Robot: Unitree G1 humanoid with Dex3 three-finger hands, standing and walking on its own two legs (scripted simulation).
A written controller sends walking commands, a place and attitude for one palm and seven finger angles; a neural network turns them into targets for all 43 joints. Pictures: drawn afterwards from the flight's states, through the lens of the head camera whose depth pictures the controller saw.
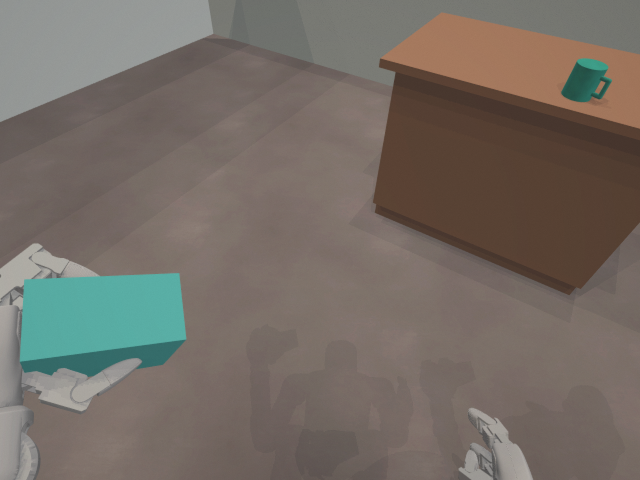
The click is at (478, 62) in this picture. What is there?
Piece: table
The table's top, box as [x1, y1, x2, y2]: [379, 12, 639, 139]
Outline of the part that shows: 380,58 379,66 383,68 639,139 639,54 441,12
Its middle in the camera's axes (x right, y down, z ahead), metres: +0.76 -0.57 +1.29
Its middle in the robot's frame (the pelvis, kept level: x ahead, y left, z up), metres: +1.38 -0.69 -0.04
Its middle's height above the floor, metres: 0.73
